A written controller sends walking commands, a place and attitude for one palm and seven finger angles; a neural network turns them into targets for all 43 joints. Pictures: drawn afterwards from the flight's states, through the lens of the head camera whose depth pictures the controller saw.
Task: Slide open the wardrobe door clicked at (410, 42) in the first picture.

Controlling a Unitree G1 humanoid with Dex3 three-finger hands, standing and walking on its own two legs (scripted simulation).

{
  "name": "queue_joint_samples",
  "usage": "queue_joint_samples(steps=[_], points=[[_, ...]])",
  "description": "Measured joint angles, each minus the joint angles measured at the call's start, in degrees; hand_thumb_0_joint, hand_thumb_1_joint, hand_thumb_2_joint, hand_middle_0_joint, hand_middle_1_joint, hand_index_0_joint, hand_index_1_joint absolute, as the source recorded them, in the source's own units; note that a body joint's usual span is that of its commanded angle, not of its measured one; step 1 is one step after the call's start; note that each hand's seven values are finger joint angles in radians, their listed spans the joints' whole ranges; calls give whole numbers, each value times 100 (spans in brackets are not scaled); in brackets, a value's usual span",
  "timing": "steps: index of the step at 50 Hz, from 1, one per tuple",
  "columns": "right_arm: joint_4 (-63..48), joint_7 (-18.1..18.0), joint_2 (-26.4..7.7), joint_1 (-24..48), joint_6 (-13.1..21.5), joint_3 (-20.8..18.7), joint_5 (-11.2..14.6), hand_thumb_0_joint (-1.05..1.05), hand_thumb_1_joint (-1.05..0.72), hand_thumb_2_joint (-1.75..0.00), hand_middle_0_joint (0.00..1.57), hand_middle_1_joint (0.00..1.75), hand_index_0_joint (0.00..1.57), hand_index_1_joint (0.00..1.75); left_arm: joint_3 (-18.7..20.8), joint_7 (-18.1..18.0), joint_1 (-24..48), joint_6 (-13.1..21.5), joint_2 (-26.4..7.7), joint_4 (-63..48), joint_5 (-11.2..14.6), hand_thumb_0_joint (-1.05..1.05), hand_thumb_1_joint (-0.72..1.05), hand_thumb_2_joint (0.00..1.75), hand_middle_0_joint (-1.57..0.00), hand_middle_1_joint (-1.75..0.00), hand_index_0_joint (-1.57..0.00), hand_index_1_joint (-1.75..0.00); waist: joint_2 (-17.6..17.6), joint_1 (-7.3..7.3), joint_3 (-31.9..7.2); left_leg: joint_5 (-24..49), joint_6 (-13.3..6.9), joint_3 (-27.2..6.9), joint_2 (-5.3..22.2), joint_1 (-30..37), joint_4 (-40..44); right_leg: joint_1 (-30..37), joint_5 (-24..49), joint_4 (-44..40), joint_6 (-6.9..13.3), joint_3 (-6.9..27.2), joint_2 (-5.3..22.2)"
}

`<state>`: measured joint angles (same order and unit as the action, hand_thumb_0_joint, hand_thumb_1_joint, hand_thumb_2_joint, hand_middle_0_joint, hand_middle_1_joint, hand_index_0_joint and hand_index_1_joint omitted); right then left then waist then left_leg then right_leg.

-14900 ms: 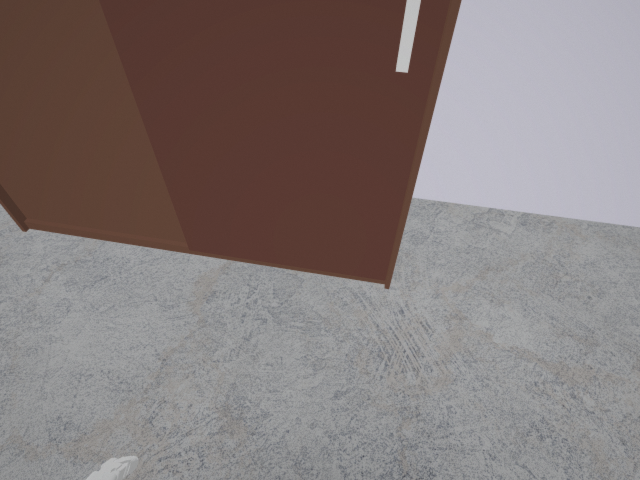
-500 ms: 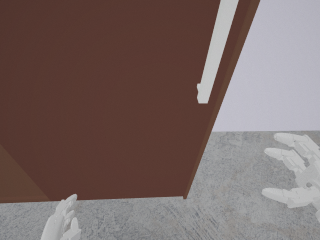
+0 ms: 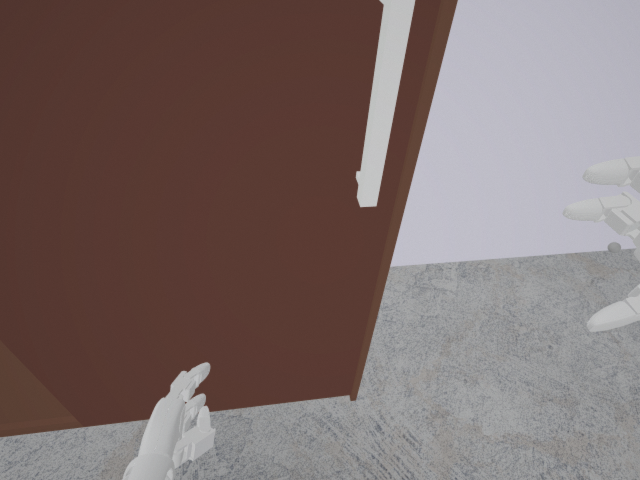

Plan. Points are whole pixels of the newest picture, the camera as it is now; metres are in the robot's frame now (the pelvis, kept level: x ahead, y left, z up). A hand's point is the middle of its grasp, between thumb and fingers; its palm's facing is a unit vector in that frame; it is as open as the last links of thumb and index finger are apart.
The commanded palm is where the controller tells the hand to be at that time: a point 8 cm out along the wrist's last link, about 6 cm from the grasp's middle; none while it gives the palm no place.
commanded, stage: raise the hand with hooked fingers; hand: right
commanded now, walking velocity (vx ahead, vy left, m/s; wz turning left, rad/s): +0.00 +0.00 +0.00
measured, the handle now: (375, 110) +0.52 -0.07 +0.25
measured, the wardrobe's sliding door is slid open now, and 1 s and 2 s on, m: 0.00 0.00 0.00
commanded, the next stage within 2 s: move the hooked fingers beside the handle in 0.56 s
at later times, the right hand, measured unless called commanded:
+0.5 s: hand (625, 203) +0.29 -0.27 +0.27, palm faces +0.10 +0.98 -0.16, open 13.9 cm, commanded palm +0.25 -0.29 +0.26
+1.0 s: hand (534, 224) +0.32 -0.22 +0.22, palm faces -0.07 +0.98 -0.16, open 14.0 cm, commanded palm +0.29 -0.27 +0.26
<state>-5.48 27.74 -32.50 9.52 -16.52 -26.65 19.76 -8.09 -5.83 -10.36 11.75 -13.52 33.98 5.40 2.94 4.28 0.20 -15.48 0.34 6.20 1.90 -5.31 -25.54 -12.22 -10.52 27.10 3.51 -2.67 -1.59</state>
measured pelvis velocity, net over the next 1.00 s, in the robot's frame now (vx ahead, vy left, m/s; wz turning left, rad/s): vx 0.02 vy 0.02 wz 0.00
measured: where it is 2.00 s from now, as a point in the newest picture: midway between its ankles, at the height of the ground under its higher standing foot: outside the picture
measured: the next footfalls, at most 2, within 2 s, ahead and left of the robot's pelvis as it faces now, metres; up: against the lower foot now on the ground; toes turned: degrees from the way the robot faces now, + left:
none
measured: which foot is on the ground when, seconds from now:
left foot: down 0.00-1.00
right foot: down 0.00-1.00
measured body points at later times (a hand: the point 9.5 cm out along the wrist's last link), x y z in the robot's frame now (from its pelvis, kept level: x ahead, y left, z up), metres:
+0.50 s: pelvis +0.01 +0.03 +0.00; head -0.04 +0.05 +0.45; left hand +0.20 +0.25 -0.06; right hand +0.27 -0.32 +0.28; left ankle -0.01 +0.12 -0.74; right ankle +0.05 -0.08 -0.74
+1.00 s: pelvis +0.02 +0.02 +0.00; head +0.01 +0.06 +0.45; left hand +0.23 +0.26 -0.07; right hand +0.32 -0.28 +0.23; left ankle -0.01 +0.12 -0.74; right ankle +0.05 -0.08 -0.74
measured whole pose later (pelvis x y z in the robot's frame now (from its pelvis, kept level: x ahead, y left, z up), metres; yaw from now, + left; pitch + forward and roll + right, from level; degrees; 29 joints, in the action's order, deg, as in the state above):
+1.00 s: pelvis +0.02 +0.02 +0.00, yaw +0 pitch -2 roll +0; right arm 5.0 29.1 -31.2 16.5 -21.8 -23.0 17.3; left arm -4.4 -5.3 -10.2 10.1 -18.1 33.6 7.3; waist 4.9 3.2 -0.3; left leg -18.4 -1.0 6.6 0.8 -7.5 -28.2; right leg -14.4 -13.0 29.6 1.8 -1.9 -0.4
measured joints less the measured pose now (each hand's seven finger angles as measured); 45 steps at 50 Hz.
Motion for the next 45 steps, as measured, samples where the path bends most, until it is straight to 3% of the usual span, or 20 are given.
queue_joint_samples(steps=[4, 8, 13, 17, 21, 23, 26, 30, 35, 39, 42, 45], points=[[601, 50, -340, 651, -70, -318, 1, -1, 50, -30, 31, 120, 31, 119, 5, 32, -74, -29, -46, 124, 53, 2, 90, 89, -21, -30, -20, -30, 13, -33, -104, 20, -23, 17, -27, 48, 46, 47, 27, -49, -34, 21, 21], [1453, 41, -581, 1070, -350, -243, -209, -1, 50, -30, 31, 120, 30, 120, 119, 72, -114, -94, -219, 104, 149, 2, 90, 89, -21, -30, -20, -30, 110, -96, -136, 8, -40, 38, -28, -129, -54, -106, 66, -16, -57, 43, 27], [1202, 265, -274, 535, -610, 70, -236, -1, 50, -30, 30, 120, 30, 120, 257, 108, -128, -160, -428, 14, 195, 2, 90, 89, -20, -30, -20, -30, 193, -200, -39, -19, -64, -3, -52, -278, -173, -219, 54, 61, -67, 9, 62], [299, 296, 27, -59, -265, -44, 12, -1, 50, -30, 31, 120, 30, 120, 259, 80, -177, -74, -381, 9, 82, 2, 90, 89, -20, -30, -20, -30, 88, -254, -58, -53, -107, -60, -117, -129, -129, -63, -25, 61, -109, -36, 128], [245, 76, -83, 131, 41, -410, 191, -1, 50, -30, 31, 120, 31, 120, 258, 88, -230, 40, -265, 33, 58, 2, 90, 89, -20, -29, -20, -30, 7, -220, -182, -98, -164, -47, -186, 27, -69, 58, -108, 80, -182, -12, 190], [677, -20, -227, 458, -57, -528, 112, -1, 50, -30, 31, 120, 31, 120, 259, 101, -205, 35, -274, 52, 89, 2, 90, 89, -20, -29, -20, -30, 45, -187, -218, -111, -178, -11, -203, 28, -66, 33, -122, 107, -207, 26, 203], [1336, -118, -398, 797, -305, -396, -131, -1, 50, -30, 31, 120, 31, 120, 292, 98, -152, -4, -353, 23, 156, 2, 90, 89, -20, -29, -20, -30, 163, -144, -207, -133, -185, 50, -196, -83, -122, -96, -111, 153, -220, 86, 193], [1314, 40, -257, 596, -587, -15, -286, -1, 50, -30, 30, 120, 30, 120, 337, 96, -57, -86, -456, -18, 208, 2, 90, 89, -20, -30, -20, -30, 295, -110, -134, -163, -175, 51, -179, -247, -219, -240, -111, 202, -210, 87, 181], [389, 346, 90, 19, -231, -43, 72, -1, 50, -30, 30, 120, 30, 120, 278, 70, -1, -87, -357, 19, 129, 2, 90, 89, -20, -29, -20, -30, 205, -161, -148, -238, -176, -9, -187, -142, -226, -111, -206, 204, -216, 34, 193], [421, 229, -34, 179, 18, -374, 264, -1, 50, -30, 31, 120, 31, 120, 247, 110, -60, -31, -228, 42, 94, 2, 90, 89, -20, -29, -20, -30, 103, -159, -334, -296, -199, -24, -217, 7, -169, 13, -308, 216, -248, 27, 219], [1092, 70, -253, 618, -193, -473, 91, -1, 50, -30, 31, 120, 31, 120, 259, 130, -46, -80, -256, 25, 132, 2, 90, 89, -20, -30, -20, -30, 123, -138, -361, -316, -197, 3, -214, -9, -179, -24, -327, 248, -256, 55, 214], [1633, 11, -359, 892, -499, -234, -177, -1, 50, -30, 31, 120, 31, 120, 315, 120, -32, -147, -360, -30, 191, 2, 90, 89, -20, -30, -20, -30, 175, -111, -291, -309, -177, 42, -183, -136, -224, -159, -294, 270, -234, 89, 180]])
